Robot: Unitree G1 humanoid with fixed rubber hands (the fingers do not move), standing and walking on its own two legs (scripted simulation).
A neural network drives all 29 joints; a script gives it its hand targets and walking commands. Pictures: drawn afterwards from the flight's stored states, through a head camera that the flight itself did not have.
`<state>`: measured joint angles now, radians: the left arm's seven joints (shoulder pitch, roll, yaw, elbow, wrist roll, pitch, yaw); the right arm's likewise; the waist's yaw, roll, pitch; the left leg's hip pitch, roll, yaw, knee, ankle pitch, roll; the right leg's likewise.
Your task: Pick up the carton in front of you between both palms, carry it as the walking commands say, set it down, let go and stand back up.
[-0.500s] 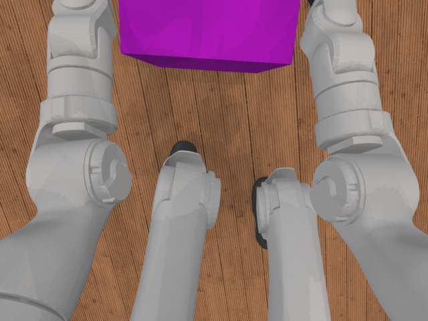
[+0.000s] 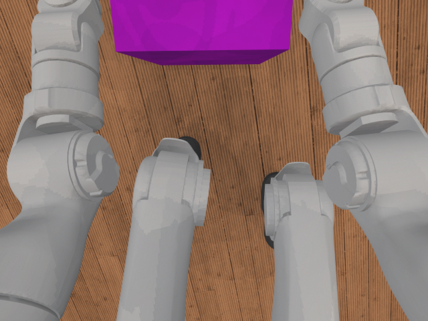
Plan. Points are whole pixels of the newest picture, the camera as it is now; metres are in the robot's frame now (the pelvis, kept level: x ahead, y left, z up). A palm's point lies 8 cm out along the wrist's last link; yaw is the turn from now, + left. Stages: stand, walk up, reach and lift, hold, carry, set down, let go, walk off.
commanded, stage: set down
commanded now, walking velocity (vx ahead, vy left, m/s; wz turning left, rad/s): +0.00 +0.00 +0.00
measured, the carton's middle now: out of the picture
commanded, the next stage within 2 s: none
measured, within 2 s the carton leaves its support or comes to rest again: rests again in 0.08 s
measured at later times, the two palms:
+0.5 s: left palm out of the picture +0.49 +0.29 -0.19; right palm out of the picture +0.56 -0.02 -0.19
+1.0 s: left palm out of the picture +0.49 +0.33 -0.21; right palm out of the picture +0.57 -0.04 -0.21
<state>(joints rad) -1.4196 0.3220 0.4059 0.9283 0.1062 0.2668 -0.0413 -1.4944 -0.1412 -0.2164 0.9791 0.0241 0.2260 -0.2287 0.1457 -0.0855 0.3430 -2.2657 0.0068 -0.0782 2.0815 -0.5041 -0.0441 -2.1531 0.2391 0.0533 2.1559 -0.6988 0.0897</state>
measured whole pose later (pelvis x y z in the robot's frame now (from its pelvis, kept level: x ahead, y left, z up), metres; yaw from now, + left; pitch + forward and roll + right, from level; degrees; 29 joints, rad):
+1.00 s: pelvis -0.01 +0.01 -0.02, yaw +0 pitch +35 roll -1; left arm -1.55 0.52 0.34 1.21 -0.10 0.05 -0.03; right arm -1.58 -0.31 -0.02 1.04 0.17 0.14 -0.16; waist 0.12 -0.05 0.52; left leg -2.25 0.05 -0.03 2.15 -0.50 0.00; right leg -2.14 0.16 0.04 2.23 -0.69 0.08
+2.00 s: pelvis +0.02 +0.02 +0.20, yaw +2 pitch +46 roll -4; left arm -1.24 0.38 0.38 0.87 0.00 0.23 -0.07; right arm -1.26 -0.21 -0.25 0.81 0.00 0.27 -0.13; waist 0.10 -0.05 0.01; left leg -1.81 -0.02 -0.06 1.34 -0.34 0.00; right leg -1.70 0.08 0.05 1.38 -0.49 0.05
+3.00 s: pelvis +0.12 +0.01 +0.38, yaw +6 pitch +6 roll +1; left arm 0.20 0.20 0.05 0.44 -0.01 0.02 -0.07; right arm 0.15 -0.18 -0.07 0.48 -0.03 0.01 0.03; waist 0.03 0.00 0.04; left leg -0.35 -0.03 -0.05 0.45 -0.20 -0.01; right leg -0.26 0.02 0.08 0.48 -0.32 0.00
